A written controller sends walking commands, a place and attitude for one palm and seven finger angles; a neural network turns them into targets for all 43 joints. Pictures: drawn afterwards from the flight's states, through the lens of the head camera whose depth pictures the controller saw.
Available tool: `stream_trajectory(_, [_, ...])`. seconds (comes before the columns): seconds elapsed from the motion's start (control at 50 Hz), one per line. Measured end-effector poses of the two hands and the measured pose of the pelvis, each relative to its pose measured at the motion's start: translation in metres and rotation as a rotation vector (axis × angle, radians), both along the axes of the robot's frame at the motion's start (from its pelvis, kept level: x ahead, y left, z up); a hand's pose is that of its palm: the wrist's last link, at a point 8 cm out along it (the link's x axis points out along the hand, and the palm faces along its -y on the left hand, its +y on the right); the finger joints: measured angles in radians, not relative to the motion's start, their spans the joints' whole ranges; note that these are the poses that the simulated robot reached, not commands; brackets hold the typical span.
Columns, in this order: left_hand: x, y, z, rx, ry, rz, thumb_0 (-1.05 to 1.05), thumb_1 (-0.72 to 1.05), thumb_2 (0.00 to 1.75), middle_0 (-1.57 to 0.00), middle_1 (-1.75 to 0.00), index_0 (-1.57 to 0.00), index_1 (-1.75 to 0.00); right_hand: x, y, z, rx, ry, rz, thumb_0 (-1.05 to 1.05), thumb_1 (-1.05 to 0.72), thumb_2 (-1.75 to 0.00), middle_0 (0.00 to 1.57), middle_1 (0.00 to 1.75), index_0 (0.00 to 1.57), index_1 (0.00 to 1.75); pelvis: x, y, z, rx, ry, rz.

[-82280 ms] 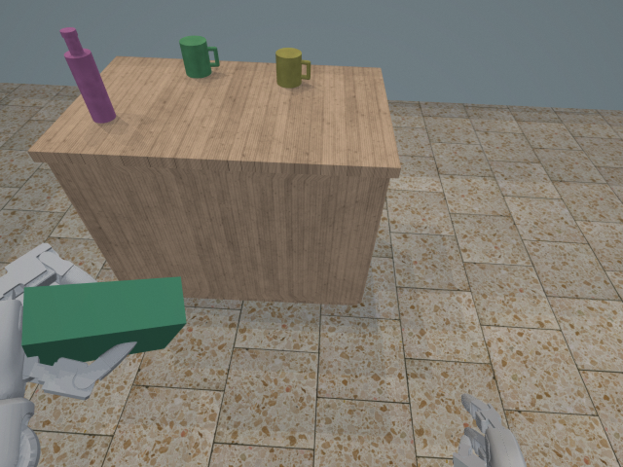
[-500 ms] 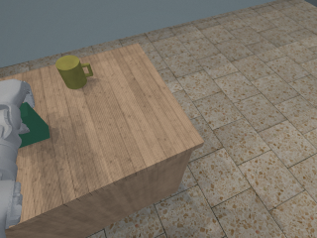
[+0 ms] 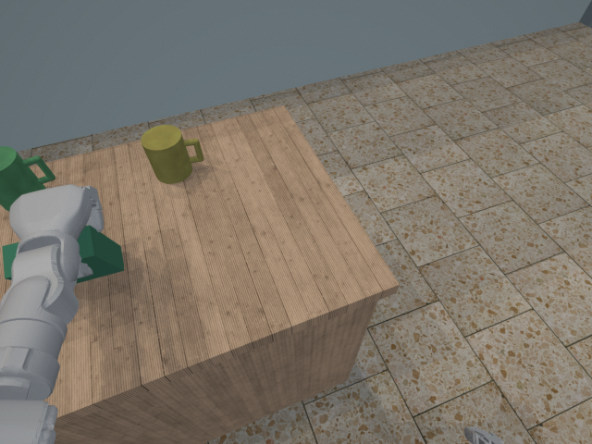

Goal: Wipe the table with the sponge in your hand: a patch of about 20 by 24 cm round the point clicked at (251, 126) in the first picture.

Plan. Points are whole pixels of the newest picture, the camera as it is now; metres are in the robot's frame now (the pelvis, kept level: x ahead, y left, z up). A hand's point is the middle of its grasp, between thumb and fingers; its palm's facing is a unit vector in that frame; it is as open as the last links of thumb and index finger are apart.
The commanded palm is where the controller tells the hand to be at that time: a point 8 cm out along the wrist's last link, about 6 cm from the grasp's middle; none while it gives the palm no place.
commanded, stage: wipe back along the first lane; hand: left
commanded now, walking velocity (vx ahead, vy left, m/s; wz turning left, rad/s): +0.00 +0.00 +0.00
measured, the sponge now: (76, 262) +0.37 +0.37 +0.00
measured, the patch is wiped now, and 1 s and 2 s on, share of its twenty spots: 0.95 0.95 0.95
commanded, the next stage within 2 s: lift the sponge slowly off the table in 1.00 s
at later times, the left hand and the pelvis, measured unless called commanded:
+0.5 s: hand (75, 268) +0.32 +0.32 +0.06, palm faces -0.02 +0.00 -1.00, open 8.8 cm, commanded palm +0.28 +0.30 +0.09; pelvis +0.00 +0.00 +0.00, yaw +1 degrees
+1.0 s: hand (77, 310) +0.26 +0.29 +0.06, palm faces +0.00 -0.03 -1.00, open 8.7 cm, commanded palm +0.22 +0.28 +0.09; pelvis +0.00 -0.01 +0.00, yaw +1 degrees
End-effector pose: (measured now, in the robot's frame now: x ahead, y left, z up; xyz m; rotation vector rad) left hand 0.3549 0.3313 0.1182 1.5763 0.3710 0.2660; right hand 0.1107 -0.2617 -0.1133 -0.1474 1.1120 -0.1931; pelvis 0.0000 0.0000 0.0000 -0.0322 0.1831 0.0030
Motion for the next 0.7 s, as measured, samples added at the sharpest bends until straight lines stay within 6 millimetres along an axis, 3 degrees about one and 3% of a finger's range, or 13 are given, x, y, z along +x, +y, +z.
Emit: stream_trajectory(0.7, [-0.070,-0.033,-0.003,-0.023,-0.057,0.014,0.01,-0.41,1.04,-0.83,-1.68,-0.86,-1.65,0.071,0.022,0.016,0.050,-0.197,0.124,0.01,-0.91,-0.90,0.20,0.30,0.20,0.30,0.004,-0.006,0.003,0.012,-0.075,0.020])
